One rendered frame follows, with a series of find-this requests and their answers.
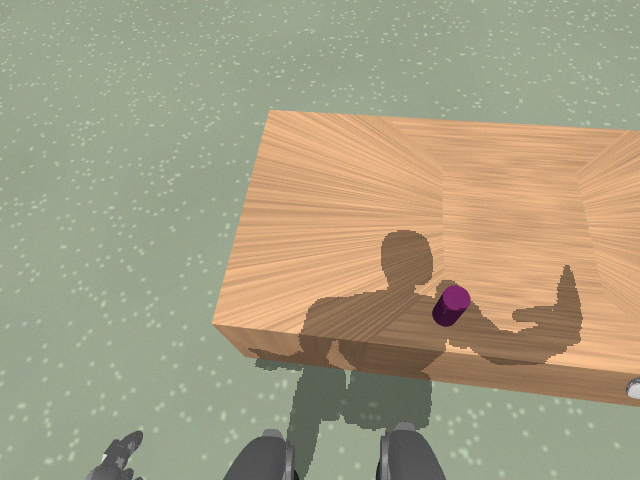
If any left robot hand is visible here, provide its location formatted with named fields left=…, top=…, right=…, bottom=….
left=85, top=431, right=143, bottom=480

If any can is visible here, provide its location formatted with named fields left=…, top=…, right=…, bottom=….
left=432, top=285, right=471, bottom=327

